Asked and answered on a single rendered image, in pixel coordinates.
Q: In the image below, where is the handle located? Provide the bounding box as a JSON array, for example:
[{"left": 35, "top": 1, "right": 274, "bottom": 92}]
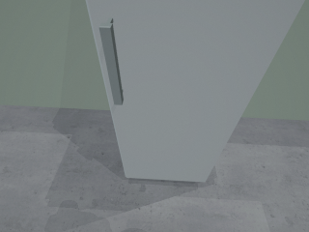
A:
[{"left": 98, "top": 17, "right": 124, "bottom": 105}]

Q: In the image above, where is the fridge door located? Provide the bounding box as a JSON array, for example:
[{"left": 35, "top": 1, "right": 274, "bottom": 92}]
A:
[{"left": 87, "top": 0, "right": 305, "bottom": 183}]

